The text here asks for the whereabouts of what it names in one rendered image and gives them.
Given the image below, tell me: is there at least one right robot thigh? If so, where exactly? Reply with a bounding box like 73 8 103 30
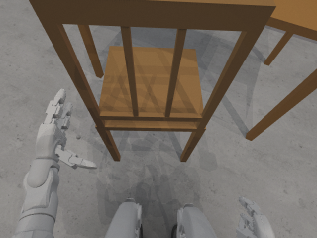
177 206 217 238

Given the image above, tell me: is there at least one right robot hand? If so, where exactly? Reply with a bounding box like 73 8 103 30
236 196 275 238

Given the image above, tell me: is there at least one table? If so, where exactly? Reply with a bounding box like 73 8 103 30
77 0 317 141

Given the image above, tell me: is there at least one right robot shin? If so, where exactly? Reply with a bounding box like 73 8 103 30
176 203 194 238

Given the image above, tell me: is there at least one chair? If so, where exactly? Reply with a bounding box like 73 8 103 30
29 0 276 162

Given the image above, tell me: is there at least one left robot hand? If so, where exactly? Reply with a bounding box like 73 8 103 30
35 88 97 170

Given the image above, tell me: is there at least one left robot forearm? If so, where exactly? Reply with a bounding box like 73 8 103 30
11 158 60 238

